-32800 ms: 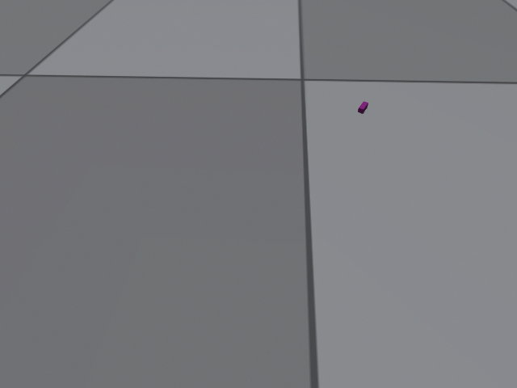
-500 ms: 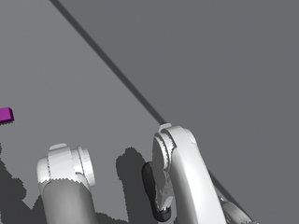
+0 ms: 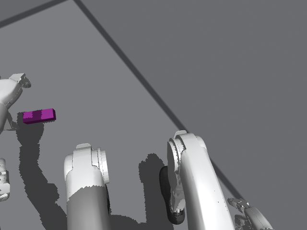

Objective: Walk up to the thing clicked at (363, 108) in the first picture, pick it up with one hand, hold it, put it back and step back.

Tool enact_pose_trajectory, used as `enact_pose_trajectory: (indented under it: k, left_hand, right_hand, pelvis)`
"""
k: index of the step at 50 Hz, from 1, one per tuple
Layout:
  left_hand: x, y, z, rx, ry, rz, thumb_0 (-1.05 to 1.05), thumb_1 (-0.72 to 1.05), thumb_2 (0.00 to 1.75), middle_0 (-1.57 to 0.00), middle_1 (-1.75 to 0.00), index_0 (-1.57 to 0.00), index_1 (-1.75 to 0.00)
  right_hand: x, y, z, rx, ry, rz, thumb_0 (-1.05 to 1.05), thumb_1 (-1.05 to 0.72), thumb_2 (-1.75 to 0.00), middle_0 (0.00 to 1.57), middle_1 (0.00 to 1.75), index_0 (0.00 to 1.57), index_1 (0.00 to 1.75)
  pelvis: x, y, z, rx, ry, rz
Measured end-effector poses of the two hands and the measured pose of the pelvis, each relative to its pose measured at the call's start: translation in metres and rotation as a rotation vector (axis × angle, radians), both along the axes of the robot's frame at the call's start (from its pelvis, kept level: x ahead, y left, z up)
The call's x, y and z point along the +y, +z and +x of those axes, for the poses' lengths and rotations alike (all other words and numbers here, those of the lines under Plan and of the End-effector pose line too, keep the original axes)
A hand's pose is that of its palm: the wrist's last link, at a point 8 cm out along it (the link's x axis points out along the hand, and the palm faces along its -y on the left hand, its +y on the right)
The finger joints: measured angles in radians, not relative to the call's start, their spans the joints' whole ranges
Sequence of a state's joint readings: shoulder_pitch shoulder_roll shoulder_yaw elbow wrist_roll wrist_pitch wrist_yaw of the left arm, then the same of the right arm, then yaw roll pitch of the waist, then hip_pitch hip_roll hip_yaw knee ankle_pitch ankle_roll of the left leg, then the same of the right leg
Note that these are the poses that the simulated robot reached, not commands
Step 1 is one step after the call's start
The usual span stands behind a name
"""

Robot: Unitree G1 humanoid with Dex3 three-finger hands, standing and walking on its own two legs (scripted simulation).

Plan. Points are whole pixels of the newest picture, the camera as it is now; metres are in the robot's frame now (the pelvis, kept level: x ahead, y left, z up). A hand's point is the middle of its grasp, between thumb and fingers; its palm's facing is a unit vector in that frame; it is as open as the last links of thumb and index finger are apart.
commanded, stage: withdraw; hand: left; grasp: from above
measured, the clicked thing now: (39, 116) +0.46 +0.34 -0.33
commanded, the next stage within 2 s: home in 0.04 s
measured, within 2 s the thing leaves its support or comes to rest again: neither
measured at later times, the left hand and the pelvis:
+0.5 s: hand (9, 104) +0.44 +0.33 -0.12, palm faces -0.33 -0.26 -0.91, open 11.0 cm; pelvis +0.01 +0.01 +0.02, yaw +0 degrees
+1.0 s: hand out of the picture +0.27 +0.25 +0.11, palm faces -0.02 -0.89 -0.45, open 7.4 cm; pelvis +0.02 +0.00 +0.20, yaw +5 degrees
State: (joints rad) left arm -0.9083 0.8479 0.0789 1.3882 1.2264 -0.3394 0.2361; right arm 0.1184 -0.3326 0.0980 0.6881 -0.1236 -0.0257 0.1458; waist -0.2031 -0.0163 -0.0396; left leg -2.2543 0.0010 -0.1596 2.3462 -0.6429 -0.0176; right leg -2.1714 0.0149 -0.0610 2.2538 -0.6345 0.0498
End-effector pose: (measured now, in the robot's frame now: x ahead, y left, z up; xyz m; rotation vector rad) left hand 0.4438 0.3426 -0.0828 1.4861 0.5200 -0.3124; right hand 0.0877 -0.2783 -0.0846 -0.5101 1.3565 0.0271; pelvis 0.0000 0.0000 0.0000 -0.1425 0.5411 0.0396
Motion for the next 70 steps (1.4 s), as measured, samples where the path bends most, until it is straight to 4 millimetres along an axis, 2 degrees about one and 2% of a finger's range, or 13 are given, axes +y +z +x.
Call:
enact_pose_trajectory:
  k: [6,10,14,18,22,27,32,36,42,47,52,58,70]
  left_hand:
    - [-0.001,-0.038,0.0,-0.029,-0.034,-0.023,0.0,-0.28,0.83,-0.27,-0.82,-0.27,-0.81]
    - [-0.004,-0.051,0.009,-0.101,-0.042,-0.022,0.0,-0.27,0.83,-0.27,-0.81,-0.28,-0.8]
    - [-0.005,-0.05,0.018,-0.175,-0.002,-0.009,0.0,-0.2,0.86,-0.27,-0.75,-0.26,-0.75]
    - [-0.003,-0.035,0.021,-0.205,0.072,-0.006,0.0,-0.11,0.87,-0.26,-0.67,-0.25,-0.68]
    - [-0.001,-0.005,0.011,-0.186,0.165,-0.039,0.0,0.03,0.86,-0.25,-0.58,-0.23,-0.59]
    - [-0.003,0.042,-0.021,-0.129,0.276,-0.155,0.0,0.29,0.86,-0.23,-0.47,-0.22,-0.48]
    - [-0.011,0.087,-0.065,-0.077,0.371,-0.334,0.01,0.59,0.88,-0.22,-0.39,-0.22,-0.39]
    - [-0.018,0.121,-0.097,-0.082,0.433,-0.464,0.01,0.74,0.89,-0.22,-0.34,-0.21,-0.34]
    - [-0.028,0.167,-0.139,-0.106,0.564,-0.621,0.01,0.85,0.9,-0.21,-0.32,-0.21,-0.32]
    - [-0.038,0.203,-0.169,-0.099,0.704,-0.737,0.01,0.88,0.9,-0.21,-0.31,-0.21,-0.31]
    - [-0.051,0.242,-0.192,-0.071,0.833,-0.833,0.01,0.89,0.9,-0.21,-0.31,-0.21,-0.3]
    - [-0.064,0.292,-0.207,-0.057,0.967,-0.924,0.02,0.9,0.9,-0.21,-0.31,-0.21,-0.3]
    - [-0.085,0.389,-0.222,-0.057,1.045,-1.041,0.02,0.9,0.9,-0.2,-0.31,-0.2,-0.3]
  right_hand:
    - [-0.003,-0.012,-0.025,0.083,0.003,-0.052,0.01,-0.9,-0.9,0.2,0.3,0.2,0.3]
    - [0.001,-0.02,-0.036,0.113,-0.015,-0.06,0.01,-0.9,-0.9,0.2,0.3,0.2,0.3]
    - [0.009,-0.027,-0.04,0.107,-0.052,-0.04,0.01,-0.89,-0.9,0.2,0.3,0.2,0.3]
    - [0.018,-0.029,-0.033,0.078,-0.092,0.01,0.01,-0.89,-0.9,0.2,0.3,0.2,0.3]
    - [0.026,-0.02,-0.019,0.04,-0.13,0.071,0.01,-0.89,-0.9,0.2,0.3,0.2,0.3]
    - [0.031,0.008,0.01,-0.03,-0.141,0.122,0.01,-0.9,-0.9,0.21,0.3,0.2,0.3]
    - [0.029,0.049,0.051,-0.144,-0.104,0.122,0.01,-0.9,-0.9,0.21,0.3,0.2,0.3]
    - [0.028,0.084,0.088,-0.255,-0.062,0.112,0.01,-0.9,-0.9,0.21,0.3,0.2,0.3]
    - [0.038,0.138,0.135,-0.428,-0.017,0.121,0.01,-0.9,-0.9,0.2,0.3,0.2,0.3]
    - [0.053,0.183,0.16,-0.536,-0.003,0.153,0.01,-0.9,-0.9,0.2,0.3,0.2,0.3]
    - [0.067,0.226,0.168,-0.595,-0.015,0.183,0.01,-0.9,-0.9,0.2,0.3,0.2,0.3]
    - [0.074,0.273,0.161,-0.613,-0.055,0.185,0.01,-0.9,-0.9,0.21,0.3,0.2,0.3]
    - [0.06,0.356,0.147,-0.691,-0.135,0.115,0.02,-0.9,-0.9,0.21,0.3,0.2,0.3]
  pelvis:
    - [0.001,-0.021,0.0,-0.022,-0.007,-0.012]
    - [0.003,-0.033,0.003,-0.026,-0.01,-0.02]
    - [0.004,-0.037,0.007,-0.007,-0.01,-0.023]
    - [0.005,-0.029,0.011,0.028,-0.006,-0.022]
    - [0.006,-0.007,0.014,0.06,0.001,-0.012]
    - [0.006,0.034,0.015,0.076,0.01,0.003]
    - [0.005,0.075,0.015,0.064,0.018,0.018]
    - [0.004,0.103,0.014,0.041,0.028,0.027]
    - [0.003,0.143,0.013,-0.004,0.045,0.039]
    - [0.002,0.178,0.017,-0.046,0.057,0.051]
    - [0.001,0.217,0.027,-0.088,0.07,0.063]
    - [0.001,0.265,0.044,-0.148,0.082,0.075]
    - [0.004,0.341,0.077,-0.281,0.095,0.098]
